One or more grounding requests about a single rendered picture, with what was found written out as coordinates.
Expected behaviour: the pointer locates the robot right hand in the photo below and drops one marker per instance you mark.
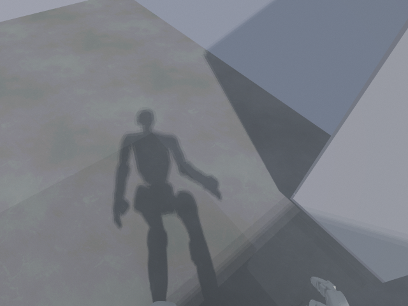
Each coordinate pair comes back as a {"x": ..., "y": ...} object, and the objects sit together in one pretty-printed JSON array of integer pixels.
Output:
[{"x": 328, "y": 290}]

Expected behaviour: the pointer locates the fridge door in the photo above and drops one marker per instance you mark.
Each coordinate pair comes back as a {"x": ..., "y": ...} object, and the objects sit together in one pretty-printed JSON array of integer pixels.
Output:
[{"x": 358, "y": 190}]

